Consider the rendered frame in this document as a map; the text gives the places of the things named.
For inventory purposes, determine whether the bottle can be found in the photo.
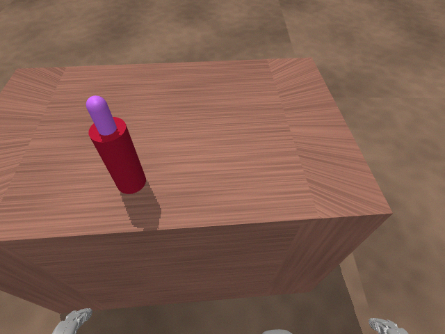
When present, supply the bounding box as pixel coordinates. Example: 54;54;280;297
86;95;146;194

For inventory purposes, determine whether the left robot hand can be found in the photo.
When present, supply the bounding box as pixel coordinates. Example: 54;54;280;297
52;308;92;334

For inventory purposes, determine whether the right robot hand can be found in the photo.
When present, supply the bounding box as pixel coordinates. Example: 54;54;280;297
369;318;409;334

